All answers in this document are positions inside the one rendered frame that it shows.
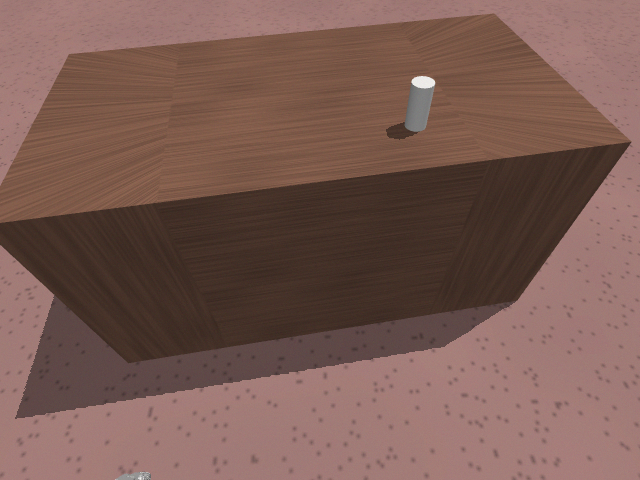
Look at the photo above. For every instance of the can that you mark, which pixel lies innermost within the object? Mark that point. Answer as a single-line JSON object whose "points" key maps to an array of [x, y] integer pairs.
{"points": [[420, 97]]}

